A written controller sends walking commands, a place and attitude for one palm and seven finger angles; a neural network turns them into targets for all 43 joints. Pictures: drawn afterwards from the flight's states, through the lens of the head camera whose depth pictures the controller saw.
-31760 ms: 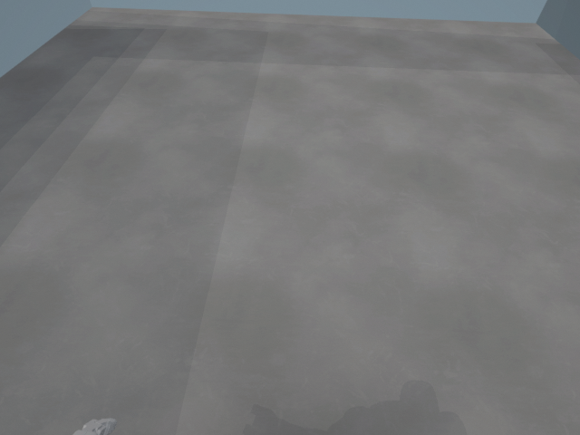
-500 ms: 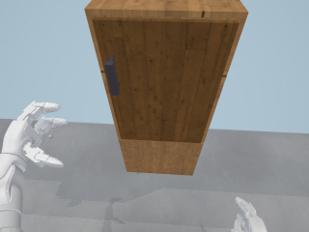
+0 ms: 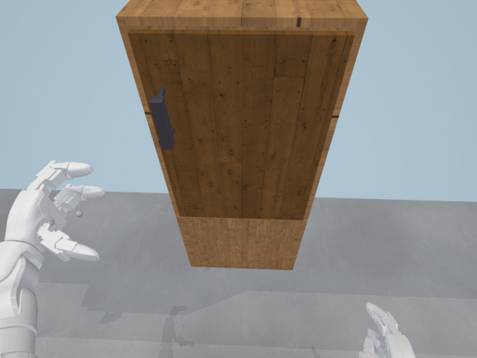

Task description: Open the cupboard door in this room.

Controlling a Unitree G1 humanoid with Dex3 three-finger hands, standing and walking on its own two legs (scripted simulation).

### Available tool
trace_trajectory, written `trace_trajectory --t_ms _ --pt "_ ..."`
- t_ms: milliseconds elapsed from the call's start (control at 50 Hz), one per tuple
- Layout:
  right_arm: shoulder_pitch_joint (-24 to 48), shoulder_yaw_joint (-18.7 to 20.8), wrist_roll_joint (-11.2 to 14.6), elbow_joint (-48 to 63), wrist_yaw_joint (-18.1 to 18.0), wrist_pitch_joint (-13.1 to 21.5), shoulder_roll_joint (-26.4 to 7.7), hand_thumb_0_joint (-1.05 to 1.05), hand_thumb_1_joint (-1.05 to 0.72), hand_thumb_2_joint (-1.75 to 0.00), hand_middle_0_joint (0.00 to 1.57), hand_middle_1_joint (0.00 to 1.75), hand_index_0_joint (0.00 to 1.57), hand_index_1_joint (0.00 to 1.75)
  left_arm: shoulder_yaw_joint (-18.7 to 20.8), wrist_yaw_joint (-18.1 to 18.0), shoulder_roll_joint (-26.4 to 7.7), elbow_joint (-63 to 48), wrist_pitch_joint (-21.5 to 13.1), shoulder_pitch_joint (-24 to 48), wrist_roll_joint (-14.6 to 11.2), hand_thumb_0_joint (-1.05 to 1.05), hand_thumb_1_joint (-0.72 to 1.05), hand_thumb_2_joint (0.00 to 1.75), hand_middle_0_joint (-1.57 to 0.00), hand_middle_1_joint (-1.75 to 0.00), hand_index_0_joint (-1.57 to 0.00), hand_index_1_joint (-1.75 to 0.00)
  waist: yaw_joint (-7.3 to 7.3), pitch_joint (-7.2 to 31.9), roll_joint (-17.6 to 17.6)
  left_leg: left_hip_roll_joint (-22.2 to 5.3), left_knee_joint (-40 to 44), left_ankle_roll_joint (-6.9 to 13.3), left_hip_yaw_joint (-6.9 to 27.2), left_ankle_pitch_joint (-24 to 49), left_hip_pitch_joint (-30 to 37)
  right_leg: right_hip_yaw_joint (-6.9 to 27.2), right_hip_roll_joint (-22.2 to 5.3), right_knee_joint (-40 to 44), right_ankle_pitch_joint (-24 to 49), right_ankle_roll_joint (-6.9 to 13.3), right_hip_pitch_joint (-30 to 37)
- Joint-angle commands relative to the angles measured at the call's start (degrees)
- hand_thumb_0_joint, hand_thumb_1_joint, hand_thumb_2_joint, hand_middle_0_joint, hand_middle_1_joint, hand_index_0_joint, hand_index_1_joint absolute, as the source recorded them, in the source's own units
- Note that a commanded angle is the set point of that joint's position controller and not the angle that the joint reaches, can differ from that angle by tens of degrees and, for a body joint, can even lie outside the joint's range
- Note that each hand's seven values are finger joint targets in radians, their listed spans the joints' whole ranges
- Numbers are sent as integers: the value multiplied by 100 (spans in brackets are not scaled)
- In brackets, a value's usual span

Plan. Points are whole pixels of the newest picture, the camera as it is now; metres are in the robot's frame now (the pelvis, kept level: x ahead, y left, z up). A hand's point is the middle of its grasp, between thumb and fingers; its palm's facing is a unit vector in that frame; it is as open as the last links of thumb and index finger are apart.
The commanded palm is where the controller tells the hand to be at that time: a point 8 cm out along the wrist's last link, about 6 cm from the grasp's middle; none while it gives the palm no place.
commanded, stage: move the hooked fingers beside the handle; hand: left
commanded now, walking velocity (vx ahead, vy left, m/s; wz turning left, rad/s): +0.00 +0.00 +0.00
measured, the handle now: (165, 118) +0.56 +0.21 +0.09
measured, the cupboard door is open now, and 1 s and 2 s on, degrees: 0 0 0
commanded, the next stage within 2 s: none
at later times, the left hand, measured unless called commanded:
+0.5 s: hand (93, 188) +0.34 +0.27 +0.11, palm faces +0.04 -1.00 +0.00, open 14.0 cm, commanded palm +0.32 +0.32 +0.11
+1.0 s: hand (115, 158) +0.42 +0.26 +0.11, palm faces +0.02 -1.00 +0.00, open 14.0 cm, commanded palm +0.40 +0.32 +0.11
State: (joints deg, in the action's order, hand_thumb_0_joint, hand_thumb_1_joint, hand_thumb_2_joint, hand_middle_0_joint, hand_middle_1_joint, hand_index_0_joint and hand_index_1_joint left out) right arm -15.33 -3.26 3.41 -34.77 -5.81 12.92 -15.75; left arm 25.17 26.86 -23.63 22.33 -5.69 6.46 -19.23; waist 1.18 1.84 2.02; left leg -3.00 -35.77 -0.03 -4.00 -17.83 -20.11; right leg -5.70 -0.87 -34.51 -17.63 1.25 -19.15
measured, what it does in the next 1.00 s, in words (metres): stands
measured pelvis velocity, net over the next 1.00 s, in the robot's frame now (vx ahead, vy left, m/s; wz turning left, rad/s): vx -0.01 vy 0.01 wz -0.01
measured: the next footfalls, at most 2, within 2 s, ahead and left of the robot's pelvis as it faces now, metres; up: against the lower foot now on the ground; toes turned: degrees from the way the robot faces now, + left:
none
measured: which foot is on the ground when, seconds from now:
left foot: down 0.00-1.00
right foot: down 0.00-1.00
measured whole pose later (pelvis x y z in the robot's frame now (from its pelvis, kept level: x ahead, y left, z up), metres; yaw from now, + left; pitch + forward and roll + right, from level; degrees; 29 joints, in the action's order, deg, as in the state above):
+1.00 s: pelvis -0.01 +0.01 -0.01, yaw -1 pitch +9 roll -1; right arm -20.0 -3.0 2.3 -36.5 -4.4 5.7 -16.7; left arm 24.4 24.6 -30.4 56.5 -13.4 38.2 -11.7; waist -3.8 2.7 0.6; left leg -2.9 -40.8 1.1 -4.5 -18.9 -30.8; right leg -4.9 -1.3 -38.6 -17.8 0.5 -29.6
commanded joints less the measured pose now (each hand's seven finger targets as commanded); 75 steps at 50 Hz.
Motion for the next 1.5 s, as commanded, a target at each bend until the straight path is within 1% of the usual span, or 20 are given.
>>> trace_trajectory --t_ms 0,120,200,260,380,420,480,540,620,640,680,760,860,940,1020,1040,1120,1260,1400,1480 --pt "380 323 22 877 -65 301 -770 0 -90 -90 20 30 20 30 521 8 -1613 -1257 -330 1512 -153 0 -50 30 -30 -120 -30 -120 22 1204 197 272 408 166 309 1099 504 444 93 471 1350 -51 391" --pt "352 299 24 816 -99 243 -795 0 -90 -90 20 30 20 30 399 16 -1613 -1003 -324 2050 -142 0 -50 30 -30 -120 -30 -120 -103 968 -5 258 373 170 327 978 420 452 114 482 1232 -53 200" --pt "290 293 27 737 -151 215 -787 0 -90 -90 20 30 20 30 205 -23 -1617 -754 -412 2802 3 0 -50 30 -30 -120 -30 -120 -198 1146 264 271 385 161 376 859 532 423 101 470 1037 -28 64" --pt "250 292 19 734 -129 194 -787 0 -90 -90 20 30 20 30 151 -40 -1600 -603 -485 2847 43 0 -50 30 -30 -120 -30 -120 -147 1408 299 267 367 156 392 1004 578 409 105 392 1205 -7 176" --pt "169 296 14 746 -55 50 -839 0 -90 -90 20 30 20 30 334 -112 -1809 58 -452 2901 115 0 -50 30 -30 -120 -30 -120 -73 1316 201 260 381 136 384 1050 332 375 106 314 1303 13 168" --pt "88 301 1 736 -50 -14 -881 0 -90 -90 20 30 20 30 410 -133 -1957 329 -460 3119 123 0 -50 30 -30 -120 -30 -120 -118 1209 -93 253 350 152 387 932 155 389 122 322 1173 -1 122" --pt "5 328 -3 720 -35 -50 -876 0 -90 -90 20 30 20 30 265 -150 -1915 228 -639 3664 214 0 -50 30 -30 -120 -30 -120 -178 1473 398 254 326 137 396 981 347 395 125 269 1183 21 22" --pt "-110 360 -29 713 -9 -86 -892 0 -90 -90 20 30 20 30 283 -169 -1922 225 -771 3692 210 0 -50 30 -30 -120 -30 -120 -175 1724 278 231 276 146 412 1193 458 381 168 206 1378 24 86" --pt "-233 352 -22 605 -20 -180 -947 0 -90 -90 20 30 20 30 171 -138 -1893 821 -733 4086 242 0 -50 30 -30 -120 -30 -120 -287 1383 54 225 284 155 448 986 203 346 174 202 1201 26 -139" --pt "-267 377 -24 598 -14 -204 -967 0 -90 -90 20 30 20 30 296 -157 -2065 891 -724 4079 292 0 -50 30 -30 -120 -30 -120 -256 1460 78 225 282 155 447 968 178 364 168 198 1183 19 -134" --pt "-314 377 -31 596 -3 -242 -943 0 -90 -90 20 30 20 30 88 -196 -1896 890 -764 4328 364 0 -50 30 -30 -120 -30 -120 -301 1594 318 234 260 143 448 1006 280 352 161 174 1173 25 -222" --pt "-473 383 -53 505 11 -340 -985 0 -90 -90 20 30 20 30 209 -268 -2107 1324 -887 4679 410 0 -50 30 -30 -120 -30 -120 -377 1610 79 207 196 149 475 961 137 355 189 132 1143 12 -288" --pt "-647 391 -81 410 27 -456 -1020 0 -90 -90 20 30 20 30 181 -284 -2324 1853 -1071 5370 576 0 -50 30 -30 -120 -30 -120 -454 1843 331 214 76 159 468 1011 104 395 179 29 1184 18 -396" --pt "-809 408 -95 368 53 -574 -1064 0 -90 -90 20 30 20 30 307 -236 -2546 2326 -1174 5529 610 0 -50 30 -30 -120 -30 -120 -483 2000 75 195 -60 178 435 1203 -78 422 199 -69 1449 -9 -331" --pt "-927 411 -115 396 75 -713 -1098 0 -90 -90 20 30 20 30 454 -170 -2850 2665 -1249 5695 701 0 -50 30 -30 -120 -30 -120 -484 2072 204 215 -147 190 401 1223 -282 447 206 -168 1522 -3 -327" --pt "-930 416 -109 377 83 -739 -1071 0 -90 -90 20 30 20 30 253 -146 -2692 2604 -1282 5961 728 0 -50 30 -30 -120 -30 -120 -593 2083 343 202 -166 195 389 1214 -202 448 212 -156 1515 -25 -471" --pt "-1079 437 -125 338 77 -840 -1108 0 -90 -90 20 30 20 30 216 -117 -2679 2825 -1345 6184 710 0 -50 30 -30 -120 -30 -120 -686 2126 264 183 -254 205 428 1229 -206 425 249 -194 1445 -15 -641" --pt "-1294 459 -166 291 104 -1013 -1128 0 -90 -90 20 30 20 30 381 -143 -2982 3014 -1354 6371 845 0 -50 30 -30 -120 -30 -120 -671 2541 458 180 -369 199 436 1609 -143 428 266 -302 1757 -35 -623" --pt "-1430 455 -184 235 112 -1179 -1155 0 -90 -90 20 30 20 30 338 -206 -3123 3239 -1347 6768 981 0 -50 30 -30 -120 -30 -120 -841 2301 551 130 -417 194 478 1535 -202 387 288 -287 1580 -44 -987" --pt "-1550 440 -215 202 116 -1254 -1175 0 -90 -90 20 30 20 30 428 -239 -3336 3346 -1357 7017 1059 0 -50 30 -30 -120 -30 -120 -878 2556 653 125 -494 190 497 1769 -155 402 295 -346 1753 -48 -959"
